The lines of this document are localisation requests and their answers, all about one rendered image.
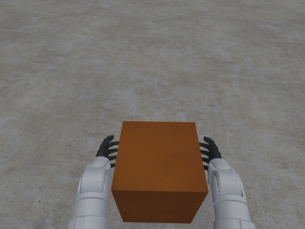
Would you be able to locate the robot right forearm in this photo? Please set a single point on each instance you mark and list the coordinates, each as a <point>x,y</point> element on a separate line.
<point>229,199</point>

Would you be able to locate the right robot hand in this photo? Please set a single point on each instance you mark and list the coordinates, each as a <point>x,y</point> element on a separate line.
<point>212,153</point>

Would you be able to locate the left robot hand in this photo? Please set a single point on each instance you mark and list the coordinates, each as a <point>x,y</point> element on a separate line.
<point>103,149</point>

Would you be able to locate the carton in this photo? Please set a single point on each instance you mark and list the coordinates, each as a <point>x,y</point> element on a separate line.
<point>159,175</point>

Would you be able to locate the robot left forearm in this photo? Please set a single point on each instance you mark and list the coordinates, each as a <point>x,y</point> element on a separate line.
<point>92,196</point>

